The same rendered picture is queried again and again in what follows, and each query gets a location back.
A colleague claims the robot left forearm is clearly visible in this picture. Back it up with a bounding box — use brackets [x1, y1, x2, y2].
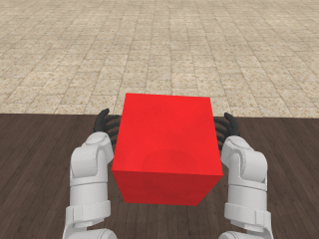
[62, 131, 114, 239]

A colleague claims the robot right hand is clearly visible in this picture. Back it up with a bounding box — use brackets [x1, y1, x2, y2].
[213, 113, 240, 151]

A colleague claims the carton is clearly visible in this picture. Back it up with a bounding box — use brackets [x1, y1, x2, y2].
[112, 93, 223, 206]

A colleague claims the robot left hand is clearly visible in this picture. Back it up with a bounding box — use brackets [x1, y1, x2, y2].
[93, 109, 121, 145]

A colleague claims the robot right forearm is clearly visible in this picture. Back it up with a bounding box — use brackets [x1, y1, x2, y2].
[220, 135, 274, 239]

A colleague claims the robot left upper arm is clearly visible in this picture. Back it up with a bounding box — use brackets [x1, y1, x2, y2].
[67, 228, 118, 239]

